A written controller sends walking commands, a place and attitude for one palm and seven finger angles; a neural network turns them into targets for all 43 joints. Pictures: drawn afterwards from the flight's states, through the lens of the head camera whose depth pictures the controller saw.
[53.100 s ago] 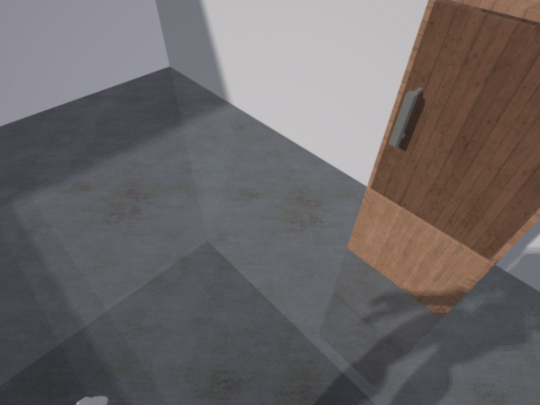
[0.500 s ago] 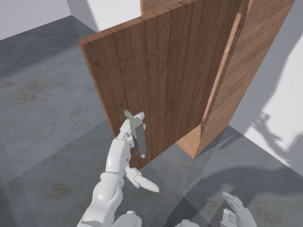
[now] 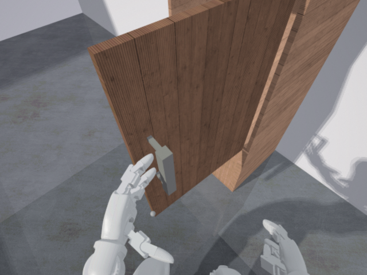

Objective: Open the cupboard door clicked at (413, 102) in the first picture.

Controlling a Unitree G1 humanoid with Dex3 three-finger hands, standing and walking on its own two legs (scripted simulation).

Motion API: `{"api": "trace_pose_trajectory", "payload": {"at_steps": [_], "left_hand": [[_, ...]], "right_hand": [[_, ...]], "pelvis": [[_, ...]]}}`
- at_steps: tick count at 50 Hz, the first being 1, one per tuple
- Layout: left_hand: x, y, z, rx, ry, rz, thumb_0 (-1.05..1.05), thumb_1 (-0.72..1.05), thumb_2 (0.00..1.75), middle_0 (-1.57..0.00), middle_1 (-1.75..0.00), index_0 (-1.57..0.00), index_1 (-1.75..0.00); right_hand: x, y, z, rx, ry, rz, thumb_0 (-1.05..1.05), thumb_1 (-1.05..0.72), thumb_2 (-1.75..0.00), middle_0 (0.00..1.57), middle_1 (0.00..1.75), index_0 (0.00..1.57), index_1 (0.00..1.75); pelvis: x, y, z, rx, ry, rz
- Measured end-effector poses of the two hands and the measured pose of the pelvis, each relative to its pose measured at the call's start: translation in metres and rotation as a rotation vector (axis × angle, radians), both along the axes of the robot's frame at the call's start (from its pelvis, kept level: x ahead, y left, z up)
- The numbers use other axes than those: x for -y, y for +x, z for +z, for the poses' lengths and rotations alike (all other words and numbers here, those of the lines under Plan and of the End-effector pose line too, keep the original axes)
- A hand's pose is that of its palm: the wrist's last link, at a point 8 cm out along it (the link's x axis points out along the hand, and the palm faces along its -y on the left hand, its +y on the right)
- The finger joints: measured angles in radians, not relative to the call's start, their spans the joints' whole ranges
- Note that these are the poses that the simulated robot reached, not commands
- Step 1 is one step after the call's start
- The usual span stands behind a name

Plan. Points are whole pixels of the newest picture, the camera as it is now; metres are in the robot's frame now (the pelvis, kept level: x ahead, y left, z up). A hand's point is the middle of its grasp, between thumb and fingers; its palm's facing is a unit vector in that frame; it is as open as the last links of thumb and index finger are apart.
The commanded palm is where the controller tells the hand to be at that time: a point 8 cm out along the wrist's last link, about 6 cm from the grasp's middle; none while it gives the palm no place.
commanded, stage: slide the hand sideways off the handle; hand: left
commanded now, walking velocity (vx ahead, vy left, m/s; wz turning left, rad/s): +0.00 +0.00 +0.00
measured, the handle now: (161, 166) +0.33 +0.07 +0.06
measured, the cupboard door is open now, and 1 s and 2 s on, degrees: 86 86 86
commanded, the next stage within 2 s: draw the hand back to the body in 0.38 s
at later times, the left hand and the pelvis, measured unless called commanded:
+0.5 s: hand (124, 227) +0.21 +0.12 +0.05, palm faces -0.08 -1.00 -0.03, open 16.3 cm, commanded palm +0.19 +0.18 +0.06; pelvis +0.00 -0.01 -0.01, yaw +1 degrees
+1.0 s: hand (76, 223) +0.19 +0.17 +0.13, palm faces -0.05 -1.00 -0.07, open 16.2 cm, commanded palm +0.16 +0.23 +0.14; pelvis +0.01 +0.01 +0.03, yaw +1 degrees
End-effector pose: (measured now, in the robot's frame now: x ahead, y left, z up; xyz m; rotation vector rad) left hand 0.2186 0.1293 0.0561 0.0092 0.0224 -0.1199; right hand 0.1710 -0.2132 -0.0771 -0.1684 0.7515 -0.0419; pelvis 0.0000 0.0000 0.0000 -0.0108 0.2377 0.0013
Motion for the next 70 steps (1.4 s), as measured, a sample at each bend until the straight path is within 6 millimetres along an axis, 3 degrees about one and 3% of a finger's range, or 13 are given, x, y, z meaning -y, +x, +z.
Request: {"api": "trace_pose_trajectory", "payload": {"at_steps": [13, 20, 28, 36, 50, 59, 70], "left_hand": [[-0.023, -0.019, -0.001, -0.011, 0.03, 0.019, -0.01, -0.5, 0.3, -0.2, -0.32, -0.22, -0.33], [-0.049, -0.027, -0.002, -0.025, 0.037, 0.077, -0.01, -0.5, 0.3, -0.17, -0.3, -0.19, -0.32], [-0.048, -0.026, 0.0, -0.006, 0.018, 0.015, -0.01, -0.5, 0.3, -0.15, -0.3, -0.16, -0.31], [-0.066, -0.033, 0.037, 0.014, 0.044, 0.059, -0.01, -0.5, 0.3, -0.15, -0.3, -0.16, -0.3], [-0.099, -0.046, 0.076, 0.037, 0.063, 0.069, -0.01, -0.47, 0.32, -0.15, -0.3, -0.15, -0.3], [-0.121, -0.055, 0.104, -0.053, 0.302, 0.313, -0.01, -0.26, 0.41, -0.17, -0.3, -0.17, -0.3], [-0.152, -0.05, 0.146, 0.018, 0.393, 0.465, -0.01, 0.11, 0.57, -0.18, -0.3, -0.18, -0.3]], "right_hand": [[0.023, 0.004, -0.003, 0.027, -0.033, -0.018, 0.01, -0.9, -0.9, 0.2, 0.3, 0.2, 0.3], [0.032, -0.001, -0.005, 0.02, -0.053, -0.037, 0.01, -0.9, -0.9, 0.2, 0.3, 0.2, 0.3], [0.031, -0.004, -0.006, 0.034, -0.071, -0.045, 0.01, -0.9, -0.9, 0.2, 0.3, 0.2, 0.3], [0.013, -0.003, 0.014, 0.063, -0.028, -0.067, 0.02, -0.9, -0.9, 0.2, 0.3, 0.2, 0.3], [-0.002, 0.015, 0.049, 0.164, -0.033, -0.028, 0.01, -0.9, -0.9, 0.2, 0.3, 0.2, 0.3], [-0.014, 0.018, 0.066, 0.134, -0.049, -0.029, 0.01, -0.9, -0.9, 0.2, 0.3, 0.2, 0.3], [-0.021, 0.024, 0.074, 0.109, -0.046, 0.011, 0.01, -0.9, -0.9, 0.2, 0.3, 0.2, 0.3]], "pelvis": [[0.012, 0.001, -0.006, -0.014, 0.001, 0.009], [0.016, 0.001, -0.007, -0.019, -0.003, 0.015], [0.011, -0.002, -0.01, -0.023, -0.012, 0.016], [0.003, 0.003, 0.007, 0.026, -0.015, 0.014], [-0.008, 0.008, 0.027, 0.096, -0.027, 0.025], [-0.013, 0.015, 0.05, 0.162, -0.013, 0.012], [-0.017, 0.023, 0.071, 0.24, -0.002, 0.011]]}}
